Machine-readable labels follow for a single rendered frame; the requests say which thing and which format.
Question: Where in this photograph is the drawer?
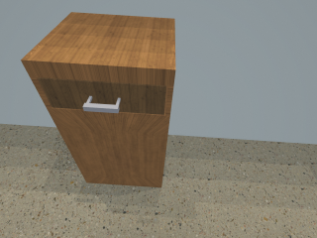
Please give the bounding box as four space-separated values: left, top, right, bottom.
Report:
38 77 166 115

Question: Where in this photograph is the cabinet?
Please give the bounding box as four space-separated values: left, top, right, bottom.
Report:
21 12 176 188

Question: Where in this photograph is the handle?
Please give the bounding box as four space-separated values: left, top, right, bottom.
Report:
82 96 121 113

